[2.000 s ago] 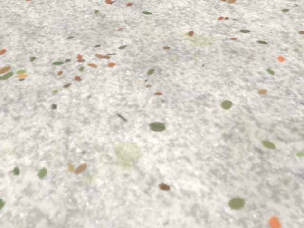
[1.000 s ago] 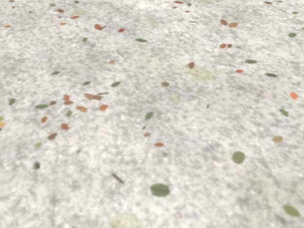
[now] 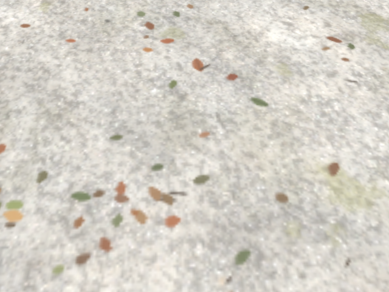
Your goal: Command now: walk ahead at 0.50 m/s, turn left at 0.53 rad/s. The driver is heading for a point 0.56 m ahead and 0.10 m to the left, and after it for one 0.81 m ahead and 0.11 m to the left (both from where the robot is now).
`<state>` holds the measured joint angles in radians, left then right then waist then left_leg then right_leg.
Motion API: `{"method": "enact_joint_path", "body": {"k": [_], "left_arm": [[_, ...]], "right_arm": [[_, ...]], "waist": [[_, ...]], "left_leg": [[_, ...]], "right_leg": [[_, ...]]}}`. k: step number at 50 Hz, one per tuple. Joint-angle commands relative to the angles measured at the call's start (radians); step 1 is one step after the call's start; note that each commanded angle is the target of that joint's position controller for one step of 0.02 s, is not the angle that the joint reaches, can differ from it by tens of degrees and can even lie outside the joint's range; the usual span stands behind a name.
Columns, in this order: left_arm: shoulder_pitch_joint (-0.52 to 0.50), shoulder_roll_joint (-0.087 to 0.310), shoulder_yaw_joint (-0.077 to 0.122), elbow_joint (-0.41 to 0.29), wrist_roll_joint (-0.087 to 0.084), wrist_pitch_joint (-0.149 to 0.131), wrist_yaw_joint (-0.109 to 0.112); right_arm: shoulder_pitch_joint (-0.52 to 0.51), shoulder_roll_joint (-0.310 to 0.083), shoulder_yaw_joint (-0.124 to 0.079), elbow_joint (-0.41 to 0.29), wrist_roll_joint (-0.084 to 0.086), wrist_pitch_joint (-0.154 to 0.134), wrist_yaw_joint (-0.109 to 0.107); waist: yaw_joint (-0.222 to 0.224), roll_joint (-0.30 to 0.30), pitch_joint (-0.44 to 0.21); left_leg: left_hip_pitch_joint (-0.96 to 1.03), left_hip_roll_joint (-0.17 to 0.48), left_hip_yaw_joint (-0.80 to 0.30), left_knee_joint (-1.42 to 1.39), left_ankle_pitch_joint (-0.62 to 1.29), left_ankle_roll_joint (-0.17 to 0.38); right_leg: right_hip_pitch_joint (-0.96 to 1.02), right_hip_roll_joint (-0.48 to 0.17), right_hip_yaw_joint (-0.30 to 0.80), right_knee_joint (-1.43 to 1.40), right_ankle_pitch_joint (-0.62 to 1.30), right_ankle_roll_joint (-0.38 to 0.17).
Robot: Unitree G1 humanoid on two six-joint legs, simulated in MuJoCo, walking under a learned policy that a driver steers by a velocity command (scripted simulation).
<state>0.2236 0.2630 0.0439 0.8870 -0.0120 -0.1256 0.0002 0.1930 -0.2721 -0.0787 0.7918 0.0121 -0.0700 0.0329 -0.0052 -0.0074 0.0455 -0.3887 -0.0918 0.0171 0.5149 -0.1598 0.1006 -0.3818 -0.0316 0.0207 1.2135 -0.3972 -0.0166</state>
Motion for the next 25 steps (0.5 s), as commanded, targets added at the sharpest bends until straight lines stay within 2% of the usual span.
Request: {"method": "enact_joint_path", "body": {"k": [1,3,5,7,9,11,14,16,17,18,19,20,21,22,23,24,25], "left_arm": [[-0.021,0.132,0.039,-0.099,0.016,-0.014,0.005],[-0.027,0.104,0.036,-0.112,0.025,0.007,0.009],[-0.101,0.087,0.030,-0.142,0.030,0.015,0.013],[-0.178,0.068,0.023,-0.166,0.029,0.013,0.009],[-0.243,0.059,0.018,-0.189,0.020,0.008,0.002],[-0.288,0.072,0.021,-0.213,0.009,0.004,-0.004],[-0.297,0.113,0.034,-0.232,0.004,-0.009,-0.015],[-0.231,0.135,0.045,-0.221,0.003,-0.021,-0.018],[-0.139,0.158,0.059,-0.198,0.010,-0.026,-0.013],[0.007,0.207,0.074,-0.184,0.027,-0.029,-0.006],[0.139,0.295,0.098,-0.156,0.042,-0.016,-0.001],[0.147,0.231,0.086,-0.148,0.015,-0.007,-0.008],[0.094,0.150,0.064,-0.168,0.009,0.000,-0.005],[0.042,0.126,0.054,-0.177,0.016,0.010,-0.003],[0.001,0.105,0.045,-0.172,0.021,0.016,-0.004],[-0.021,0.089,0.038,-0.168,0.026,0.015,-0.003],[-0.029,0.090,0.039,-0.162,0.027,0.013,-0.005]], "right_arm": [[0.028,-0.102,-0.022,-0.073,-0.010,-0.011,-0.011],[0.039,-0.126,-0.028,-0.076,-0.002,-0.013,-0.021],[0.071,-0.158,-0.038,-0.073,0.003,-0.011,-0.036],[0.097,-0.162,-0.040,-0.070,0.008,-0.004,-0.045],[0.129,-0.161,-0.040,-0.064,0.010,0.003,-0.047],[0.162,-0.159,-0.041,-0.054,0.014,0.008,-0.047],[0.180,-0.149,-0.039,-0.052,0.016,0.017,-0.053],[0.160,-0.148,-0.040,-0.063,0.012,0.024,-0.057],[0.145,-0.125,-0.031,-0.075,0.009,0.024,-0.055],[0.127,-0.074,-0.011,-0.098,-0.002,0.020,-0.050],[0.260,-0.010,0.008,-0.121,0.019,0.009,-0.050],[0.281,-0.084,0.003,-0.117,0.030,0.005,-0.051],[0.195,-0.163,-0.018,-0.116,0.029,0.011,-0.050],[0.127,-0.166,-0.021,-0.129,0.018,0.018,-0.051],[0.088,-0.151,-0.023,-0.143,0.008,0.021,-0.048],[0.085,-0.134,-0.026,-0.148,0.008,0.026,-0.043],[0.097,-0.111,-0.023,-0.150,0.016,0.032,-0.039]], "waist": [[0.016,0.014,-0.117],[0.028,0.026,-0.087],[0.011,0.034,-0.058],[-0.019,0.053,-0.047],[-0.050,0.076,-0.045],[-0.067,0.091,-0.044],[-0.058,0.106,-0.051],[-0.015,0.137,-0.067],[0.033,0.134,-0.117],[0.102,0.072,-0.240],[0.074,-0.209,-0.395],[0.074,-0.281,-0.388],[0.095,-0.157,-0.242],[0.085,-0.082,-0.153],[0.064,-0.063,-0.083],[0.038,-0.084,-0.054],[0.024,-0.103,-0.042]], "left_leg": [[0.278,0.282,-0.411,-0.276,0.211,0.214],[0.191,0.261,-0.349,-0.302,0.266,0.216],[0.145,0.230,-0.299,-0.313,0.273,0.197],[0.114,0.183,-0.254,-0.301,0.222,0.156],[0.101,0.167,-0.252,-0.286,0.163,0.126],[0.131,0.184,-0.295,-0.261,0.116,0.114],[0.239,0.222,-0.390,-0.172,0.081,0.101],[0.266,0.225,-0.432,-0.100,0.120,0.084],[0.243,0.182,-0.413,-0.011,0.170,0.058],[0.135,0.127,-0.345,0.225,0.111,0.021],[-0.214,-0.015,-0.200,0.566,-0.251,-0.057],[-0.385,0.042,-0.199,0.739,-0.436,-0.070],[-0.436,0.091,-0.204,0.800,-0.352,-0.076],[-0.415,0.128,-0.164,0.795,-0.274,-0.082],[-0.389,0.154,-0.155,0.746,-0.222,-0.084],[-0.347,0.183,-0.152,0.708,-0.189,-0.081],[-0.312,0.197,-0.138,0.683,-0.171,-0.081]], "right_leg": [[-0.246,-0.084,0.072,-0.071,0.063,0.007],[-0.227,-0.083,0.048,-0.174,0.098,0.040],[-0.234,-0.064,0.030,-0.317,0.220,0.068],[-0.191,-0.030,0.022,-0.486,0.375,0.074],[-0.134,0.006,0.013,-0.612,0.488,0.072],[-0.112,0.023,0.025,-0.667,0.506,0.067],[-0.103,0.030,0.057,-0.737,0.416,0.044],[-0.016,0.034,0.046,-0.773,0.344,0.013],[0.126,0.023,0.040,-0.802,0.350,-0.017],[0.373,-0.113,0.155,-0.767,0.328,-0.080],[0.753,-0.352,0.560,-0.804,0.186,-0.244],[0.769,-0.418,0.778,-0.882,-0.036,-0.272],[0.643,-0.372,0.638,-0.905,-0.092,-0.223],[0.510,-0.325,0.490,-0.918,0.000,-0.184],[0.391,-0.282,0.388,-0.949,0.102,-0.171],[0.318,-0.248,0.307,-0.976,0.170,-0.157],[0.270,-0.229,0.248,-1.004,0.207,-0.153]]}}
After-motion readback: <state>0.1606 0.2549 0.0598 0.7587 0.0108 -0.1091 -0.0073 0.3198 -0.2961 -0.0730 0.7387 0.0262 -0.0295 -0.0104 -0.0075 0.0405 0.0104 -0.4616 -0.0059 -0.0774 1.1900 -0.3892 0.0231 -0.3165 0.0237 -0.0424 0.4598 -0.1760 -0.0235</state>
